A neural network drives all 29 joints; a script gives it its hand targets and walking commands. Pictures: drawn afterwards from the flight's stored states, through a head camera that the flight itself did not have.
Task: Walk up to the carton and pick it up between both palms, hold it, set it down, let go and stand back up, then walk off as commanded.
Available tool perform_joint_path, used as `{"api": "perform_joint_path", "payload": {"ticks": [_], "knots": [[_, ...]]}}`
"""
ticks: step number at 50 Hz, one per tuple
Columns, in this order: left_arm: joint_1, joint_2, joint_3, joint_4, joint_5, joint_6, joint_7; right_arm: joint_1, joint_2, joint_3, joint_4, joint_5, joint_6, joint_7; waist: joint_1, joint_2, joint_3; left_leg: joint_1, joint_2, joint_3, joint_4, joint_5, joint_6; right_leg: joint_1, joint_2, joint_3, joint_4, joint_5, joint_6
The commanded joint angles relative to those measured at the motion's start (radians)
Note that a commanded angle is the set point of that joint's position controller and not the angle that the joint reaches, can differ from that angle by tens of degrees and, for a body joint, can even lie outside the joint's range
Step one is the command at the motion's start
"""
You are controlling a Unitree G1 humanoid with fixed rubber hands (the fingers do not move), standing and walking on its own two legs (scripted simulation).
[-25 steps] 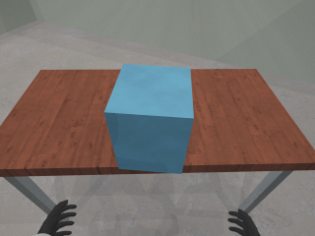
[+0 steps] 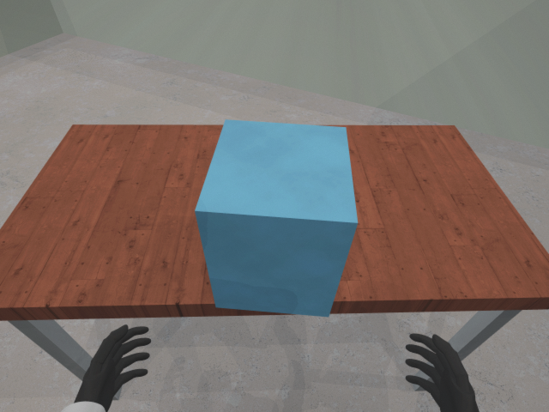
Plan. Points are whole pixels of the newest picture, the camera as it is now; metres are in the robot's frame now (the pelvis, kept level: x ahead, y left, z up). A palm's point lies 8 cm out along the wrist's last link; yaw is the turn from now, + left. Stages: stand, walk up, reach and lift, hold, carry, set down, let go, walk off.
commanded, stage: reach and lift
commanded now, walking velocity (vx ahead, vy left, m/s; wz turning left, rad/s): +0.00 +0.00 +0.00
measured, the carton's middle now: (278, 220) +0.42 +0.03 +0.05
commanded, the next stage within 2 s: none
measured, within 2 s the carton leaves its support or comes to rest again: neither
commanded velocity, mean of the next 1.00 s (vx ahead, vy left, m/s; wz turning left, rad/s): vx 0.00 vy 0.00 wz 0.00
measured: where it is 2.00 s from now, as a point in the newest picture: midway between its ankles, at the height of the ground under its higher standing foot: outside the picture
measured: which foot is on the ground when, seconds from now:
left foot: down 0.00-1.00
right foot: down 0.00-1.00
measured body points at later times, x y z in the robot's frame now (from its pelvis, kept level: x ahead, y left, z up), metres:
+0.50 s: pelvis +0.01 +0.01 +0.00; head +0.01 +0.02 +0.45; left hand +0.19 +0.24 +0.06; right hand +0.19 -0.18 +0.07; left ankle -0.01 +0.11 -0.75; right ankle -0.01 -0.10 -0.75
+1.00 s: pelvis +0.00 -0.01 +0.00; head +0.01 +0.00 +0.45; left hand +0.29 +0.23 +0.09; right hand +0.28 -0.19 +0.08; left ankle -0.01 +0.11 -0.75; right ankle -0.01 -0.10 -0.75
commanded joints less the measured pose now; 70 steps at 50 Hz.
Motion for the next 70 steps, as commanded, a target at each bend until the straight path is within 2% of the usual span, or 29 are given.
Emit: {"api": "perform_joint_path", "payload": {"ticks": [1, 4, 6, 7, 9, 11, 13, 16, 18, 19, 23, 25, 29, 35, 37, 39, 40, 41, 46, 49, 51, 52, 55, 57, 58, 62, 65, 66, 70], "knots": [[0.0, 0.13, 0.082, -0.255, 0.003, -0.077, 0.006, 0.038, -0.081, -0.043, -0.253, 0.013, -0.08, -0.025, -0.003, 0.103, -0.072, 0.063, -0.013, 0.001, -0.021, 0.307, -0.04, -0.068, -0.033, 0.016, -0.079, 0.238, 0.024], [0.06, 0.122, 0.071, -0.277, -0.018, -0.124, -0.005, 0.065, -0.089, -0.019, -0.288, 0.022, -0.127, -0.027, -0.005, 0.063, -0.118, 0.105, -0.003, -0.008, 0.016, 0.441, -0.046, -0.052, -0.01, 0.004, -0.07, 0.343, 0.024], [0.095, 0.099, 0.051, -0.281, -0.015, -0.135, -0.011, 0.098, -0.097, -0.023, -0.278, 0.023, -0.138, -0.027, -0.013, 0.073, -0.114, 0.112, 0.01, -0.027, 0.019, 0.491, -0.054, -0.038, 0.002, -0.005, -0.076, 0.32, 0.005], [0.089, 0.108, 0.049, -0.301, -0.009, -0.147, -0.008, 0.098, -0.099, -0.035, -0.264, 0.035, -0.146, -0.024, -0.008, 0.113, -0.123, 0.115, 0.004, -0.026, 0.016, 0.487, -0.061, -0.047, 0.008, -0.003, -0.08, 0.274, -0.006], [0.1, 0.106, 0.033, -0.323, -0.033, -0.173, -0.008, 0.094, -0.1, -0.027, -0.305, 0.052, -0.169, -0.021, -0.012, 0.079, -0.098, 0.095, 0.012, -0.03, 0.015, 0.511, -0.061, -0.045, 0.007, -0.012, -0.074, 0.286, -0.004], [0.112, 0.101, 0.018, -0.374, -0.036, -0.183, -0.009, 0.1, -0.099, -0.03, -0.345, 0.064, -0.182, -0.02, 0.0, 0.109, -0.094, 0.102, 0.011, -0.041, 0.019, 0.539, -0.072, -0.039, 0.016, -0.002, -0.082, 0.275, -0.021], [0.125, 0.104, 0.027, -0.376, -0.042, -0.204, -0.003, 0.098, -0.105, -0.042, -0.384, 0.066, -0.201, -0.012, 0.003, 0.058, -0.121, 0.109, 0.019, -0.042, 0.014, 0.522, -0.065, -0.042, 0.02, -0.004, -0.091, 0.263, -0.02], [0.11, 0.115, 0.023, -0.405, -0.048, -0.215, -0.008, 0.128, -0.07, -0.008, -0.401, 0.07, -0.203, -0.026, 0.0, 0.073, -0.094, 0.097, 0.008, -0.045, 0.027, 0.531, -0.059, -0.039, 0.01, 0.015, -0.09, 0.298, -0.017], [0.116, 0.126, 0.017, -0.434, -0.056, -0.223, -0.01, 0.121, -0.074, 0.0, -0.427, 0.088, -0.183, -0.032, 0.009, 0.084, -0.094, 0.097, 0.011, -0.044, 0.012, 0.483, -0.056, -0.028, 0.0, 0.022, -0.099, 0.246, -0.024], [0.115, 0.121, 0.016, -0.392, -0.049, -0.221, -0.011, 0.126, -0.067, 0.008, -0.432, 0.078, -0.184, -0.031, 0.003, 0.049, -0.067, 0.104, 0.008, -0.045, 0.007, 0.473, -0.051, -0.052, -0.003, 0.019, -0.108, 0.259, -0.02], [0.024, 0.12, 0.011, -0.415, -0.056, -0.172, -0.005, 0.034, -0.078, -0.004, -0.395, 0.09, -0.13, -0.042, 0.013, 0.134, -0.048, 0.073, 0.02, -0.05, -0.031, 0.362, -0.056, -0.068, -0.012, 0.03, -0.109, 0.139, -0.039], [-0.018, 0.121, 0.006, -0.419, -0.067, -0.151, 0.0, -0.009, -0.1, -0.027, -0.38, 0.092, -0.102, -0.045, 0.002, 0.125, -0.048, 0.059, 0.03, -0.051, -0.037, 0.331, -0.06, -0.053, -0.012, 0.031, -0.106, 0.113, -0.043], [-0.157, 0.144, 0.02, -0.434, -0.081, -0.092, 0.016, -0.109, -0.09, -0.043, -0.394, 0.101, -0.041, -0.053, 0.024, 0.143, -0.053, 0.008, 0.019, -0.039, -0.069, 0.151, -0.042, -0.079, -0.039, 0.06, -0.109, 0.014, -0.036], [-0.344, 0.134, 0.036, -0.386, -0.119, 0.016, 0.018, -0.306, -0.102, -0.05, -0.392, 0.097, 0.056, -0.064, 0.004, 0.06, -0.057, -0.026, 0.02, -0.031, -0.089, 0.01, -0.015, -0.095, -0.052, 0.063, -0.099, -0.034, -0.019], [-0.406, 0.132, 0.054, -0.297, -0.113, 0.049, 0.008, -0.362, -0.109, -0.057, -0.32, 0.107, 0.088, -0.066, -0.002, 0.071, -0.068, -0.049, 0.018, -0.03, -0.089, 0.002, -0.007, -0.079, -0.053, 0.063, -0.091, -0.038, -0.019], [-0.448, 0.136, 0.095, -0.26, -0.092, 0.076, -0.002, -0.418, -0.118, -0.048, -0.31, 0.114, 0.106, -0.073, 0.005, 0.045, -0.103, -0.033, 0.019, -0.034, -0.082, 0.037, -0.003, -0.06, -0.052, 0.066, -0.086, 0.007, -0.013], [-0.439, 0.138, 0.105, -0.257, -0.103, 0.084, -0.009, -0.42, -0.121, -0.06, -0.321, 0.1, 0.105, -0.077, -0.011, 0.002, -0.121, -0.024, 0.015, -0.025, -0.071, 0.072, -0.004, -0.05, -0.053, 0.058, -0.079, 0.068, 0.0], [-0.483, 0.118, 0.087, -0.285, -0.087, 0.09, -0.016, -0.456, -0.136, -0.052, -0.301, 0.118, 0.109, -0.081, -0.013, 0.032, -0.136, -0.001, 0.015, -0.023, -0.07, 0.094, -0.005, -0.051, -0.045, 0.052, -0.075, 0.08, -0.001], [-0.566, 0.143, 0.141, -0.235, -0.081, 0.119, -0.04, -0.523, -0.127, -0.013, -0.289, 0.143, 0.118, -0.106, -0.004, -0.031, -0.226, 0.017, 0.0, -0.016, -0.024, 0.207, -0.003, -0.012, -0.045, 0.054, -0.049, 0.256, 0.035], [-0.631, 0.14, 0.14, -0.259, -0.069, 0.137, -0.039, -0.595, -0.153, -0.038, -0.271, 0.162, 0.105, -0.113, -0.014, 0.042, -0.291, 0.055, 0.002, -0.011, 0.001, 0.311, -0.024, 0.001, -0.034, 0.041, -0.035, 0.348, 0.025], [-0.652, 0.164, 0.171, -0.237, -0.057, 0.166, -0.043, -0.639, -0.16, -0.034, -0.281, 0.189, 0.096, -0.126, -0.014, 0.036, -0.313, 0.078, -0.009, -0.002, 0.01, 0.366, -0.021, 0.028, -0.033, 0.042, -0.029, 0.421, 0.036], [-0.576, 0.148, 0.168, -0.283, -0.047, 0.168, -0.045, -0.559, -0.156, -0.015, -0.294, 0.193, 0.094, -0.132, -0.011, 0.04, -0.3, 0.105, -0.007, -0.007, 0.021, 0.441, -0.028, 0.037, -0.035, 0.036, -0.02, 0.538, 0.045], [-0.667, 0.175, 0.198, -0.328, -0.043, 0.192, -0.039, -0.634, -0.182, -0.007, -0.296, 0.212, 0.093, -0.141, -0.002, 0.079, -0.381, 0.099, -0.018, 0.0, 0.035, 0.473, -0.042, 0.073, -0.038, 0.036, -0.001, 0.585, 0.053], [-0.662, 0.162, 0.182, -0.334, -0.043, 0.205, -0.036, -0.653, -0.211, -0.03, -0.283, 0.209, 0.084, -0.137, -0.028, 0.064, -0.395, 0.119, -0.013, -0.001, 0.038, 0.496, -0.041, 0.065, -0.032, 0.022, -0.002, 0.623, 0.051], [-0.705, 0.189, 0.187, -0.303, -0.058, 0.216, -0.039, -0.71, -0.215, -0.027, -0.297, 0.219, 0.085, -0.135, -0.025, 0.039, -0.392, 0.104, -0.014, -0.002, 0.032, 0.467, -0.039, 0.063, -0.03, 0.027, -0.006, 0.598, 0.053], [-0.728, 0.153, 0.161, -0.364, -0.045, 0.239, -0.031, -0.732, -0.237, -0.025, -0.245, 0.248, 0.105, -0.126, -0.029, 0.103, -0.395, 0.156, -0.005, -0.009, 0.041, 0.539, -0.056, 0.046, -0.017, 0.012, -0.005, 0.61, 0.045], [-0.867, 0.194, 0.178, -0.301, -0.058, 0.254, -0.027, -0.847, -0.242, -0.037, -0.206, 0.248, 0.119, -0.119, -0.039, 0.09, -0.423, 0.123, -0.007, -0.007, 0.031, 0.468, -0.042, 0.021, -0.022, 0.028, -0.016, 0.516, 0.034], [-0.8, 0.174, 0.163, -0.326, -0.05, 0.266, -0.021, -0.784, -0.264, -0.052, -0.165, 0.251, 0.127, -0.114, -0.062, 0.109, -0.413, 0.132, -0.004, -0.014, 0.026, 0.476, -0.045, 0.035, -0.01, 0.019, -0.012, 0.535, 0.029], [-0.971, 0.196, 0.189, -0.173, -0.046, 0.312, -0.015, -0.98, -0.272, -0.059, -0.093, 0.261, 0.154, -0.111, -0.065, 0.073, -0.38, 0.093, -0.007, -0.004, 0.002, 0.35, -0.028, -0.004, -0.002, 0.021, -0.035, 0.375, 0.03]]}}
